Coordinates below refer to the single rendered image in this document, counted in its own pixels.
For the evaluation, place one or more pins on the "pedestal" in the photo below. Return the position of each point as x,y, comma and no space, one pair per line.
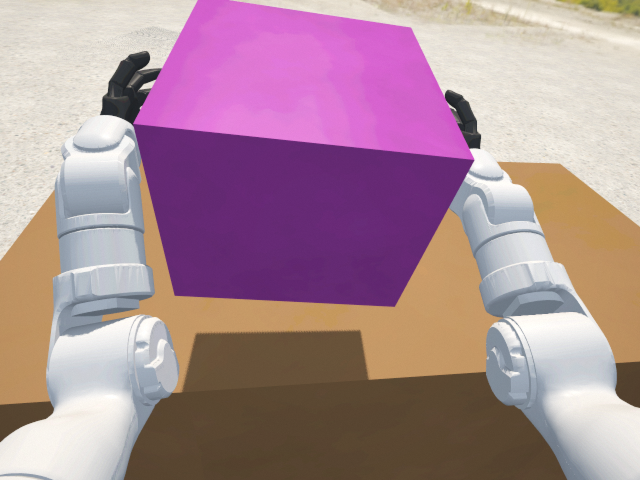
278,390

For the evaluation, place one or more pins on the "left robot upper arm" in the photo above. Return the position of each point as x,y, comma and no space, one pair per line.
104,380

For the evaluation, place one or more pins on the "robot right forearm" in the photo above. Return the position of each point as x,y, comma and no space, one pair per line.
519,275

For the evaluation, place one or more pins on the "robot right hand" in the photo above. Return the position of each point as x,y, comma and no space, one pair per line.
464,118

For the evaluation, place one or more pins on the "right robot upper arm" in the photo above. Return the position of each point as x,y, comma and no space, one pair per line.
558,370

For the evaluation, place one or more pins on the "robot left hand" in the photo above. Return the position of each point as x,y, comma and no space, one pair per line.
123,99

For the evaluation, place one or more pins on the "carton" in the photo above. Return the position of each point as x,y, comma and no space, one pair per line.
296,156

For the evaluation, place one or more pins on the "robot left forearm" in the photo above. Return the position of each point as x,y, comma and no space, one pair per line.
100,227

